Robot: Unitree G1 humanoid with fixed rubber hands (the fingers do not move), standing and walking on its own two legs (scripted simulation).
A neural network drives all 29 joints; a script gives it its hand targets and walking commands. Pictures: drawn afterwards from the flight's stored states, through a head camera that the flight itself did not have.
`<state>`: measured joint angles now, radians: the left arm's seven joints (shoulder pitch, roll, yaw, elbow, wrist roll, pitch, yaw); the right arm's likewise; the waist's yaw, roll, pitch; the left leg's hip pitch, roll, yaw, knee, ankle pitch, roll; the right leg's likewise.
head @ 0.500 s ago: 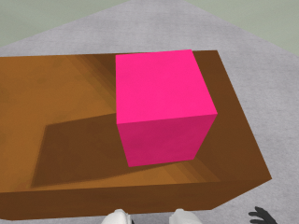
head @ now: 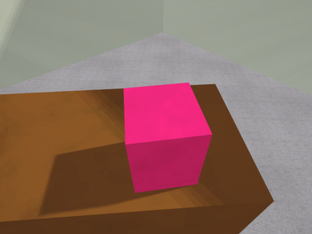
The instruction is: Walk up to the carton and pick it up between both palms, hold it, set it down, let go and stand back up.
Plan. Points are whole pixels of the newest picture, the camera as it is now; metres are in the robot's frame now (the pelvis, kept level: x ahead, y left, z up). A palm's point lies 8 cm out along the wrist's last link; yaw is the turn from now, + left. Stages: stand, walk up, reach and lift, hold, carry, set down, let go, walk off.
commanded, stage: walk up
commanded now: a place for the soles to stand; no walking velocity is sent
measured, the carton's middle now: (161, 138) +0.42 -0.01 +0.01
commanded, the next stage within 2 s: reach and lift in 1.38 s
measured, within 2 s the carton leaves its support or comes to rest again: neither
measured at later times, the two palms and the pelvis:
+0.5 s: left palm out of the picture +0.08 +0.29 -0.11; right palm out of the picture +0.11 -0.32 -0.10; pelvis +0.03 -0.02 +0.01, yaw +0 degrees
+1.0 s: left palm out of the picture +0.14 +0.27 -0.10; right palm out of the picture +0.11 -0.33 -0.11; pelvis +0.05 -0.03 +0.01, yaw +1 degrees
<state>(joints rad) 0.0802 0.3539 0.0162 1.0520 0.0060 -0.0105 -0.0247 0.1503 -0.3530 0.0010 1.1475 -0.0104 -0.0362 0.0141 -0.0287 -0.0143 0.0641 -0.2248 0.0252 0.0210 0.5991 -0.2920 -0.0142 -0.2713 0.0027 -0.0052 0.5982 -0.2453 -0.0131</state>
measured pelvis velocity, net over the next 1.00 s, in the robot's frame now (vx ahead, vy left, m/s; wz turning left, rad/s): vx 0.05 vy -0.03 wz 0.02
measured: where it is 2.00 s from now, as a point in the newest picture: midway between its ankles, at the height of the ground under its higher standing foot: outside the picture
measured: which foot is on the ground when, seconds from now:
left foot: down 0.00-1.00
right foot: down 0.00-1.00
